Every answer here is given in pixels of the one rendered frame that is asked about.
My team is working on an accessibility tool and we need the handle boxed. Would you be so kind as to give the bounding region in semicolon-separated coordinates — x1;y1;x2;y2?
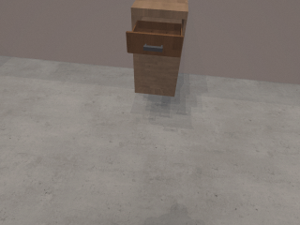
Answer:
143;43;163;53

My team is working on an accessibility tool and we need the drawer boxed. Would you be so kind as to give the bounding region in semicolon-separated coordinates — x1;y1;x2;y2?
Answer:
126;20;184;58

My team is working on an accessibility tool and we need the cabinet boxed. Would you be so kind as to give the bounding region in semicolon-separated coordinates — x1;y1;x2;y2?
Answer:
130;0;188;97

